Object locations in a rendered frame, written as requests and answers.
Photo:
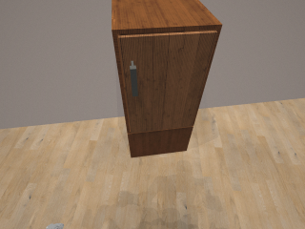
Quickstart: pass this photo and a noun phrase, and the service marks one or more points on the handle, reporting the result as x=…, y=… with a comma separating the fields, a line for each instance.
x=133, y=73

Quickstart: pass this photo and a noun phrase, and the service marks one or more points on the cupboard door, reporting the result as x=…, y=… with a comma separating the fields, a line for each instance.
x=170, y=68

